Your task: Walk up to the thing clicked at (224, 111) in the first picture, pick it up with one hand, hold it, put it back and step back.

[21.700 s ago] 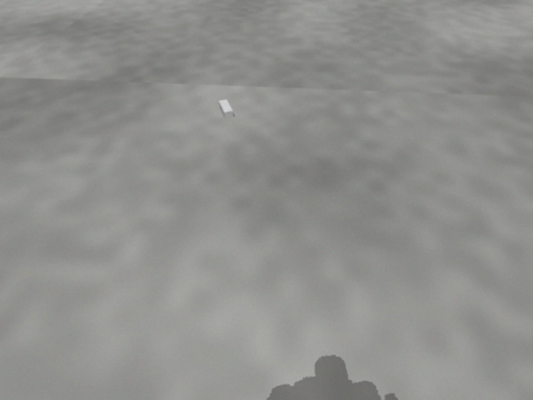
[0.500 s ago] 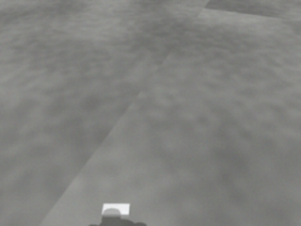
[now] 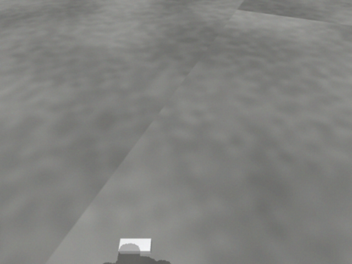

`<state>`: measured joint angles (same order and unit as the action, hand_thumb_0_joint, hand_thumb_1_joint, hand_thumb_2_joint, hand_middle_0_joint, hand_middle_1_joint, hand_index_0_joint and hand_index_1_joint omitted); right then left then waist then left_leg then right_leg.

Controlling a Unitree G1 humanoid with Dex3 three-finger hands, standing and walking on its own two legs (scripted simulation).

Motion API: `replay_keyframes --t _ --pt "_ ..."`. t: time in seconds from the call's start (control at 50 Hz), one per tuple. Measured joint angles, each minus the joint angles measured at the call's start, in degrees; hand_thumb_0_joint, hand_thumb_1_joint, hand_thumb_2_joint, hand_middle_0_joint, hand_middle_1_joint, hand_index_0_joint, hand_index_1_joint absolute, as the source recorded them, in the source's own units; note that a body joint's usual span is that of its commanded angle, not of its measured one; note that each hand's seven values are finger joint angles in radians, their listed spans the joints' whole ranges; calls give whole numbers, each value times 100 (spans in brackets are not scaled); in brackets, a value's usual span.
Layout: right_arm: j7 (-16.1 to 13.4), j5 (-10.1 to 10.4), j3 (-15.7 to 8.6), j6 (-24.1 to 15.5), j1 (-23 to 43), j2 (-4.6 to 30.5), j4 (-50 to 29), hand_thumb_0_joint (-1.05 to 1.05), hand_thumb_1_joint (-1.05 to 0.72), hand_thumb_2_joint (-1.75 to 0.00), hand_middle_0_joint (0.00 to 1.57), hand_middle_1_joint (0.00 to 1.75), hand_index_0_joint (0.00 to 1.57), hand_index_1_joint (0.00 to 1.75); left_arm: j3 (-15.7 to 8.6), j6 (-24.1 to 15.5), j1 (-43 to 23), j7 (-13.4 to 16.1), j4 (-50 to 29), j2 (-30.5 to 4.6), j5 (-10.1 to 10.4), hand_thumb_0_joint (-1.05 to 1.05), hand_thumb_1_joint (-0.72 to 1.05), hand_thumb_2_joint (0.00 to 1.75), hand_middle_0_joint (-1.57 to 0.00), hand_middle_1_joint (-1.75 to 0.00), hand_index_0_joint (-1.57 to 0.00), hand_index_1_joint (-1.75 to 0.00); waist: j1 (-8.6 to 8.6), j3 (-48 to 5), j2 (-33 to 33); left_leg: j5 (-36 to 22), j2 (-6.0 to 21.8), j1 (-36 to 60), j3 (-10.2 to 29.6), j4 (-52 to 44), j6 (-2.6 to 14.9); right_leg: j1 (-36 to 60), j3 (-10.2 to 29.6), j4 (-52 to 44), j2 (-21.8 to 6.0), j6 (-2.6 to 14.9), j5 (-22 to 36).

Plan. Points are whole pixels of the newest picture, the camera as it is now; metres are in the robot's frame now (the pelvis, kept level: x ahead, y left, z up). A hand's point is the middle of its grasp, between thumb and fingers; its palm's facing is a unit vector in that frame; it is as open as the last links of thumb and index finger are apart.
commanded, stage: stand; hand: left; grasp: from above
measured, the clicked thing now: (135, 246) +0.39 +0.22 -0.76
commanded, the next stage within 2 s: rise first in 1.08 s
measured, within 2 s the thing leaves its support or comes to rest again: neither
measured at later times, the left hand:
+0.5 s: hand out of the picture +0.07 +0.26 -0.16, palm faces -0.03 -0.94 -0.35, open 7.4 cm
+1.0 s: hand out of the picture +0.07 +0.26 -0.16, palm faces -0.03 -0.94 -0.34, open 7.4 cm
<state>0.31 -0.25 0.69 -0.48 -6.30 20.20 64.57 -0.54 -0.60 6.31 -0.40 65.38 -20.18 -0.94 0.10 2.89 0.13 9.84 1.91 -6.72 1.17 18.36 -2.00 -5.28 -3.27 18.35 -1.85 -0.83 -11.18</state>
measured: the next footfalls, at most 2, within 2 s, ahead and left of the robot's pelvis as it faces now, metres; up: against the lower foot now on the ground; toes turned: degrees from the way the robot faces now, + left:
none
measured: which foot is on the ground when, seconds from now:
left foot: down 0.00-1.00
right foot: down 0.00-1.00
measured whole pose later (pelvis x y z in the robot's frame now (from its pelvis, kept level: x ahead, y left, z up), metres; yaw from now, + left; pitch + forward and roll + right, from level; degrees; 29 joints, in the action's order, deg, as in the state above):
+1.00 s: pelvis +0.00 +0.00 +0.00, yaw +0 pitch -2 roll +0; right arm 0.3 -0.3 0.7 -0.5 -6.6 20.1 64.2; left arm -0.4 -0.5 6.6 -0.3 65.1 -20.1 -0.9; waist 0.1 3.2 0.1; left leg 10.3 1.7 -6.6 0.9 18.5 -1.8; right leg -5.3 -3.0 18.5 -2.1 -1.1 -11.5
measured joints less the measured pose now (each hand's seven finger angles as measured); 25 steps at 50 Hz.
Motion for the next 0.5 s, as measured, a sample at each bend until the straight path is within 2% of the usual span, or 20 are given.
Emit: replay_keyframes --t 0.5 --pt "-2 -4 -4 -1 -16 -2 -16 1 -90 -90 21 30 21 30 6 9 23 6 -36 -2 -2 1 90 90 -20 -30 -20 -30 0 3 -8 11 -17 12 -32 -3 20 -1 31 3 -19 -20 -4"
